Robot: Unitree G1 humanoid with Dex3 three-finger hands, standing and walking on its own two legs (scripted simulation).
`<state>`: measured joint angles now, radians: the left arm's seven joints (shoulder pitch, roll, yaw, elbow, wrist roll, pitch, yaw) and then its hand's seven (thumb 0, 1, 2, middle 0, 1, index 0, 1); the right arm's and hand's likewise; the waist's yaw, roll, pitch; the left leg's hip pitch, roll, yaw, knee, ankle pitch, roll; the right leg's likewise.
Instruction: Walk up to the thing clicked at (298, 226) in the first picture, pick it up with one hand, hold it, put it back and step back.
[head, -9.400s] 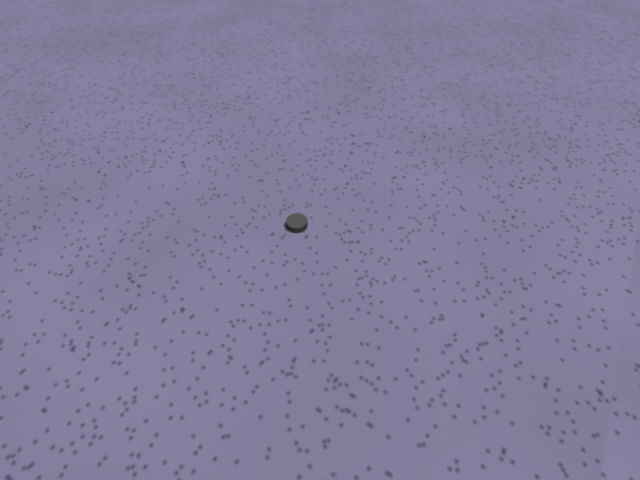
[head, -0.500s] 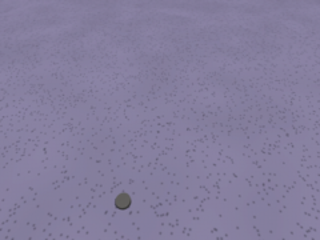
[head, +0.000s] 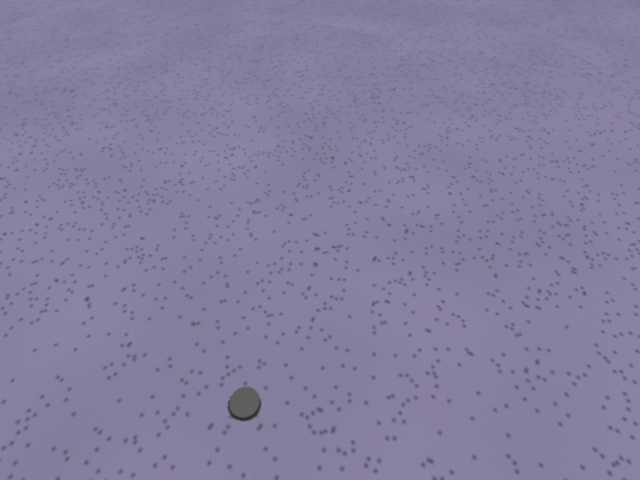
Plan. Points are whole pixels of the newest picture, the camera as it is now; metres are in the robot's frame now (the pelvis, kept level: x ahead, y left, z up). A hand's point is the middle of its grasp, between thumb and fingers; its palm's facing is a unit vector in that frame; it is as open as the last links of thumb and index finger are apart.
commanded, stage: stand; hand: left
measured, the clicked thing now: (245, 403) +0.48 +0.25 -0.77
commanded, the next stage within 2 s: none
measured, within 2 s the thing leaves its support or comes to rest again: neither
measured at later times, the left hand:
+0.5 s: hand out of the picture +0.07 +0.25 -0.16, palm faces -0.03 -0.94 -0.34, open 7.4 cm
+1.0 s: hand out of the picture +0.08 +0.26 -0.16, palm faces -0.03 -0.94 -0.35, open 7.4 cm
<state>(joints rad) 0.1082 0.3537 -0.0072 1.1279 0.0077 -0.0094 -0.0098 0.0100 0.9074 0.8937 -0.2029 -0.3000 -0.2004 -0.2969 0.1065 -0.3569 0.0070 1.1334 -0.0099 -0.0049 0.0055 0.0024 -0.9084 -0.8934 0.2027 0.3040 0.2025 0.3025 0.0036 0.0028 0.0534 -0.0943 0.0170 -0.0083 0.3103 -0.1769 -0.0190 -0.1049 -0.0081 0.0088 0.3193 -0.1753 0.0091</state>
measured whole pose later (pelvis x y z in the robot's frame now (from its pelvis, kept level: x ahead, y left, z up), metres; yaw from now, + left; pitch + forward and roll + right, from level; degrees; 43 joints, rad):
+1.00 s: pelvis +0.00 +0.00 +0.00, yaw +0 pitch -2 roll +0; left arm 0.12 0.35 -0.01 1.12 0.01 -0.01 -0.01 0.01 0.91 0.89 -0.20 -0.30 -0.20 -0.30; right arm 0.11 -0.35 0.01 1.12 -0.01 0.00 0.00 0.00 -0.91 -0.89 0.20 0.30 0.20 0.30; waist 0.00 0.00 0.06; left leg -0.09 0.02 -0.01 0.31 -0.19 -0.02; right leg -0.10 -0.01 0.01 0.32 -0.18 0.01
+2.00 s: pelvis +0.01 +0.00 +0.00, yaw +0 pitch -2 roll +0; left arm 0.12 0.35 -0.01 1.12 0.01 -0.01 -0.01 0.01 0.91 0.89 -0.20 -0.30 -0.20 -0.30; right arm 0.12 -0.35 0.00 1.12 -0.01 0.00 0.00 0.00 -0.91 -0.89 0.20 0.30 0.20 0.30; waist 0.00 0.00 0.06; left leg -0.09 0.02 0.00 0.31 -0.19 -0.02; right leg -0.10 -0.01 0.01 0.32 -0.19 0.01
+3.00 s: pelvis +0.01 +0.00 +0.00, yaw +0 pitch -2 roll +0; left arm 0.13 0.35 -0.01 1.12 0.01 -0.01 -0.01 0.01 0.91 0.89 -0.20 -0.30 -0.20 -0.30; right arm 0.13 -0.35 0.00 1.12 -0.01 0.00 0.00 0.00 -0.91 -0.89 0.20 0.30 0.20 0.30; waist 0.00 0.00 0.06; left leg -0.08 0.02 0.00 0.31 -0.19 -0.02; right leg -0.10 -0.01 0.01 0.32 -0.18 0.01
